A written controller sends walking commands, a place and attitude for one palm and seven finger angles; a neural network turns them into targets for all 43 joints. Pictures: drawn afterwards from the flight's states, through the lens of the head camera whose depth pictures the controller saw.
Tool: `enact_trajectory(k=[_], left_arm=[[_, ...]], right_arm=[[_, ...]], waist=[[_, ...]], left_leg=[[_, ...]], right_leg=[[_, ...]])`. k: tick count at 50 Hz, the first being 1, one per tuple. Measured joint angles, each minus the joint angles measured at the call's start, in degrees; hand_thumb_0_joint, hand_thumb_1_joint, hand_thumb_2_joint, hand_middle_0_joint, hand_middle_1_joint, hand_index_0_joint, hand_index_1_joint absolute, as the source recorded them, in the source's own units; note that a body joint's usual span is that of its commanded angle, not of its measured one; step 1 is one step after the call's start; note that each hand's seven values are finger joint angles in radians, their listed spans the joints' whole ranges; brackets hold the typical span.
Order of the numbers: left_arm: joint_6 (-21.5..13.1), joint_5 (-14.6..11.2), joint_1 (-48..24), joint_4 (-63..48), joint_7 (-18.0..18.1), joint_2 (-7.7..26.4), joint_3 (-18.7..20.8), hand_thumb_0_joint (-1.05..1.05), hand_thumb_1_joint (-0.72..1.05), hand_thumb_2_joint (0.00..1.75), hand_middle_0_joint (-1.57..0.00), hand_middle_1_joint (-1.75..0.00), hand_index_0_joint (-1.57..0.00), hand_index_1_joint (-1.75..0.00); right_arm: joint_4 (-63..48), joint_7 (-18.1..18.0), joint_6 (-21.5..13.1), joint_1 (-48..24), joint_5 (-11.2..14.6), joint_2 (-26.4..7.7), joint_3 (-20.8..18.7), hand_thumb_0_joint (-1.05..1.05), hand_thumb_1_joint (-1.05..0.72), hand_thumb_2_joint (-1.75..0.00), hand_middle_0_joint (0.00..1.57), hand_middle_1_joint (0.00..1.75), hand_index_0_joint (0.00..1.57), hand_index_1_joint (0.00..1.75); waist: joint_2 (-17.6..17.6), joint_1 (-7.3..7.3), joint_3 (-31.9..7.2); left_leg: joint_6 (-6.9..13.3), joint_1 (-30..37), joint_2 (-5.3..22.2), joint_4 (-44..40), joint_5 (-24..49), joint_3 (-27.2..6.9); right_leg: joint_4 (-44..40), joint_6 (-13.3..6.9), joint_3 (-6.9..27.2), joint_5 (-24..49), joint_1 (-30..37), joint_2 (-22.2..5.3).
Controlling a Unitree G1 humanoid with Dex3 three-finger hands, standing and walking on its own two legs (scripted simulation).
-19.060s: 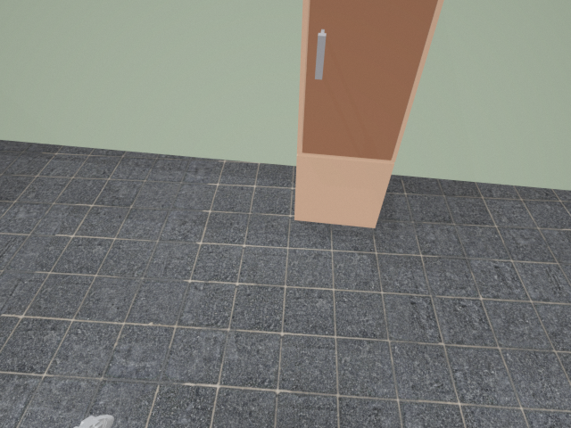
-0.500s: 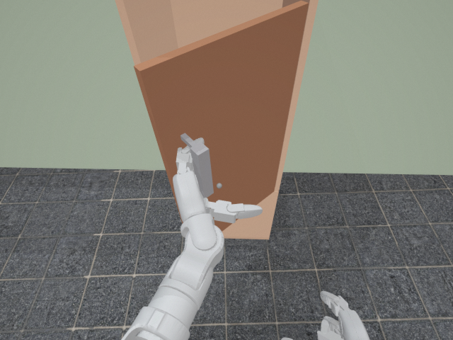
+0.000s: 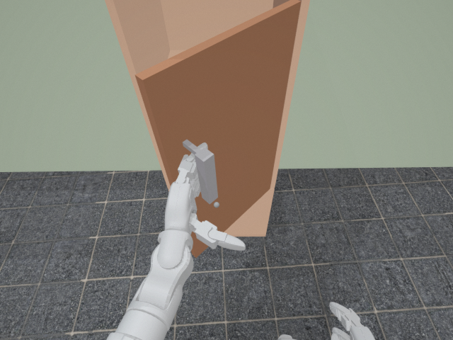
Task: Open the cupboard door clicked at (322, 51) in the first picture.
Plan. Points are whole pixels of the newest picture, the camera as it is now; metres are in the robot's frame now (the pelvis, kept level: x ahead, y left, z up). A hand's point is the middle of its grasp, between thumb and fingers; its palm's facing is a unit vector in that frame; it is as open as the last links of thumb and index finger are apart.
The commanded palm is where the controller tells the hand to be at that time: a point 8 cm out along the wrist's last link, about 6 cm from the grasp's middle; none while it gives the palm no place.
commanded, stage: slide the hand sideways off the handle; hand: left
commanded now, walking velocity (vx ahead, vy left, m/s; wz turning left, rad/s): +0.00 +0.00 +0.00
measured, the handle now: (199, 171) +0.39 +0.07 +0.08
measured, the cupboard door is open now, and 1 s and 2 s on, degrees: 46 46 46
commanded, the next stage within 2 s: draw the hand back to the body in 0.74 s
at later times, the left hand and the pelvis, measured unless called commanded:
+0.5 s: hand (183, 236) +0.27 +0.09 +0.07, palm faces +0.02 -1.00 -0.02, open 16.3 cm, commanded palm +0.24 +0.14 +0.07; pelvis +0.03 -0.02 +0.00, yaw +2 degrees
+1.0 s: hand (160, 251) +0.24 +0.12 +0.08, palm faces +0.01 -1.00 -0.05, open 16.3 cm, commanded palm +0.21 +0.18 +0.09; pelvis +0.02 -0.01 -0.01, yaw +2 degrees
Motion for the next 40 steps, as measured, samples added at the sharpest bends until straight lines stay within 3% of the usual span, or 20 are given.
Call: enact_trajectory(k=[6,24,40], left_arm=[[0.6,1.0,6.0,-5.6,-1.0,1.1,-0.7,-0.01,-0.50,0.30,-0.14,-0.32,-0.14,-0.31],[1.7,-2.0,25.5,-23.8,-9.2,5.5,2.7,-0.01,-0.50,0.30,-0.16,-0.31,-0.16,-0.31],[0.8,-5.9,32.4,-29.5,-14.7,8.3,6.9,-0.01,-0.50,0.30,-0.15,-0.30,-0.15,-0.30]], right_arm=[[-1.2,-0.3,0.8,-1.2,0.0,0.3,0.2,0.01,-0.91,-0.90,0.20,0.30,0.20,0.30],[-4.6,-1.7,-0.9,-4.0,0.5,0.1,0.0,0.01,-0.91,-0.90,0.20,0.30,0.20,0.30],[-4.5,-2.9,-4.0,-1.7,1.1,-0.6,0.1,0.01,-0.91,-0.90,0.20,0.30,0.20,0.30]], waist=[[-0.1,0.19,0.3],[0.4,1.86,-0.6],[1.1,1.31,-1.2]], left_leg=[[-0.4,1.2,0.5,-0.4,-0.7,-0.1],[-1.6,2.0,1.0,0.6,-2.9,-2.4],[-1.6,-1.5,1.0,5.0,-4.8,-3.3]], right_leg=[[-0.1,-0.3,-0.2,-0.8,1.1,0.5],[1.3,-1.1,-2.5,-4.1,2.5,0.8],[4.9,-1.1,-3.0,-5.8,-0.3,0.6]])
